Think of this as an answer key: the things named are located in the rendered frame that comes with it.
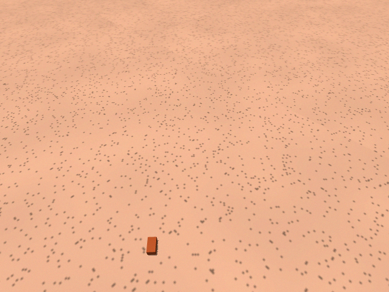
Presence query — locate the small box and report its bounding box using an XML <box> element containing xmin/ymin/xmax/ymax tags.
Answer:
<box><xmin>146</xmin><ymin>237</ymin><xmax>157</xmax><ymax>255</ymax></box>

